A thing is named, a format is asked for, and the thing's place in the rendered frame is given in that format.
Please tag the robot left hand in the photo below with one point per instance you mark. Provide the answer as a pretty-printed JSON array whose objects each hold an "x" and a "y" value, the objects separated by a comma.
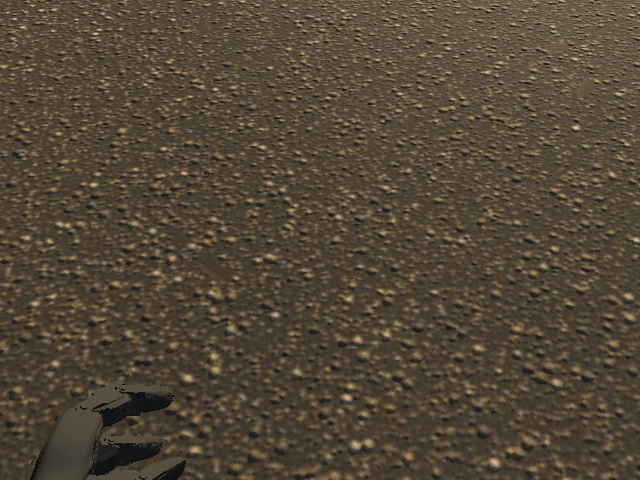
[{"x": 76, "y": 449}]

